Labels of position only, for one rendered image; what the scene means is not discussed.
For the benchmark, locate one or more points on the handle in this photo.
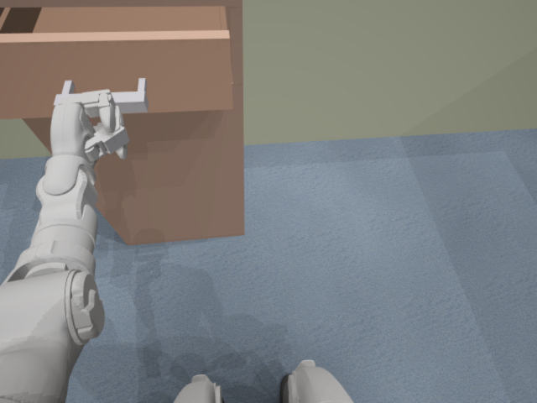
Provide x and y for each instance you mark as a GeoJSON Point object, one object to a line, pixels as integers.
{"type": "Point", "coordinates": [129, 102]}

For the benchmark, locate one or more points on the left robot hand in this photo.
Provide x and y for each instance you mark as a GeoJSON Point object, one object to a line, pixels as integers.
{"type": "Point", "coordinates": [71, 131]}

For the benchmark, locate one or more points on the left robot thigh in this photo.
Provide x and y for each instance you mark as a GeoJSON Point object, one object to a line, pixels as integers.
{"type": "Point", "coordinates": [200, 392]}

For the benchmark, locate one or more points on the left robot forearm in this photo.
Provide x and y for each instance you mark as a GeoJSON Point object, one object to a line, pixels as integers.
{"type": "Point", "coordinates": [65, 235]}

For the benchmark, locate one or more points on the robot left shin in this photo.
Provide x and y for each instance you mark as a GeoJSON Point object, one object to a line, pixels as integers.
{"type": "Point", "coordinates": [200, 377]}

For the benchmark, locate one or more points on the cabinet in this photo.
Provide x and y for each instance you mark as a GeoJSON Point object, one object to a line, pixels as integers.
{"type": "Point", "coordinates": [183, 178]}

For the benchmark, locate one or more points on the left robot upper arm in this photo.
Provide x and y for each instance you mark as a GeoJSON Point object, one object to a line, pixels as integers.
{"type": "Point", "coordinates": [45, 321]}

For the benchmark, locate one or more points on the drawer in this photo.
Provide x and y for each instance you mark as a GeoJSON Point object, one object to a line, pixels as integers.
{"type": "Point", "coordinates": [183, 52]}

